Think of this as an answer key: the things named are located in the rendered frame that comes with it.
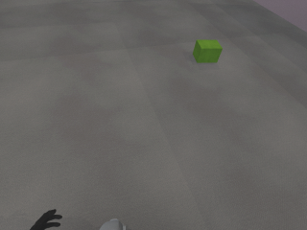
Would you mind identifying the left robot thigh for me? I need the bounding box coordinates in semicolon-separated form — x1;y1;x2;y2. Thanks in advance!
100;220;127;230

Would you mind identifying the carton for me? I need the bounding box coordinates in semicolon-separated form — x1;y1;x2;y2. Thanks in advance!
193;39;223;63

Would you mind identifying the left robot hand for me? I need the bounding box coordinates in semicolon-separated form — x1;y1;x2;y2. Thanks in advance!
30;209;62;230

